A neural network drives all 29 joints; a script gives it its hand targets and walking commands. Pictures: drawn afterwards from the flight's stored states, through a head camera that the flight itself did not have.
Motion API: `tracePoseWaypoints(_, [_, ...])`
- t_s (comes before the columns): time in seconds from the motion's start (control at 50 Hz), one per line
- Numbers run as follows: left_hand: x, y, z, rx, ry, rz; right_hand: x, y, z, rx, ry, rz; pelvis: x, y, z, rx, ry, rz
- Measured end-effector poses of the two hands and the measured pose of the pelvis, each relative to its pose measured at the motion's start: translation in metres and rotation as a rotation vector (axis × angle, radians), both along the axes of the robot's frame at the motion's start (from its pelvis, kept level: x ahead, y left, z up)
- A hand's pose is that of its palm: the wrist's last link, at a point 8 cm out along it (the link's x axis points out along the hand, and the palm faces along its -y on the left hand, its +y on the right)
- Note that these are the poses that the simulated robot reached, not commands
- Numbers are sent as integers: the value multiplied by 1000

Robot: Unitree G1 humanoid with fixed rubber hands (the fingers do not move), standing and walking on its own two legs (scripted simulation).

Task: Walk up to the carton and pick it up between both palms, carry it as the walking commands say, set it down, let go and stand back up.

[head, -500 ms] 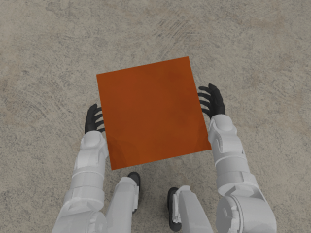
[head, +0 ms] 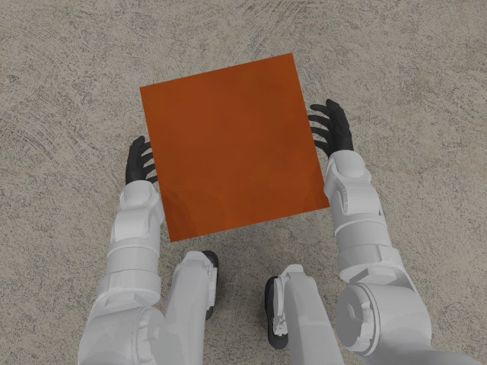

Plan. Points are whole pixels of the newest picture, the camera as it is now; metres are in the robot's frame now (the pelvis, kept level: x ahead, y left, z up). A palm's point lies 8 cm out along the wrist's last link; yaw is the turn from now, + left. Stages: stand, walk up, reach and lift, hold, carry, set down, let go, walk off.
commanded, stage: set down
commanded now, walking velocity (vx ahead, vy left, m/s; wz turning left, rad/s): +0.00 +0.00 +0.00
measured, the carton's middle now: (236, 157) +0.46 +0.04 -0.20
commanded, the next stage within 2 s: none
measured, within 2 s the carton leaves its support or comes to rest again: rests again in 1.54 s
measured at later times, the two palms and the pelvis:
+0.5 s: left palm (152, 181) +0.40 +0.20 -0.21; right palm (320, 153) +0.47 -0.11 -0.16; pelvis -0.02 +0.01 -0.07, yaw -3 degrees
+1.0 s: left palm (163, 180) +0.42 +0.21 -0.32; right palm (304, 158) +0.49 -0.11 -0.28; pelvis -0.05 +0.00 -0.12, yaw -2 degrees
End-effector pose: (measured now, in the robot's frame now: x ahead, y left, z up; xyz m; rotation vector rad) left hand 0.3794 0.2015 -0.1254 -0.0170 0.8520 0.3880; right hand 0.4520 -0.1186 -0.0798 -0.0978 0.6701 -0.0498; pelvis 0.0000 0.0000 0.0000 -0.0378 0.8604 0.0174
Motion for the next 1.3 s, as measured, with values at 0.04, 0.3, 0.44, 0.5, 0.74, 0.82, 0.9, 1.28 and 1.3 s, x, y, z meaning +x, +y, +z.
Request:
tracePoseWaypoints(0.04, [2,2,-7,0,-4,-2,2,2,-6,-4,-5,1,-2,1,-6,-3,9,-1])
tracePoseWaypoints(0.3, [12,6,-53,-14,-5,-8,11,7,-45,-44,-9,14,-16,10,-43,-24,41,-7])
tracePoseWaypoints(0.44, [16,4,-77,-17,6,-15,14,5,-68,-58,4,17,-22,11,-59,-27,45,-10])
tracePoseWaypoints(0.5, [19,3,-87,-14,5,-18,17,4,-78,-60,5,20,-24,11,-66,-27,50,-11])
tracePoseWaypoints(0.74, [32,0,-130,6,15,-31,27,-1,-128,-58,22,23,-29,5,-95,-18,81,-17])
tracePoseWaypoints(0.82, [34,1,-146,9,17,-25,30,0,-147,-49,29,30,-32,3,-103,-14,62,-18])
tracePoseWaypoints(0.9, [35,4,-164,11,15,-15,32,2,-168,-35,34,35,-37,1,-110,-10,30,-19])
tracePoseWaypoints(1.28, [69,29,-222,31,-60,-60,30,15,-260,-22,53,16,-67,3,-153,-10,-270,-15])
tracePoseWaypoints(1.3, [69,28,-225,28,-56,-62,31,14,-260,-29,57,16,-68,4,-155,-13,-274,-15])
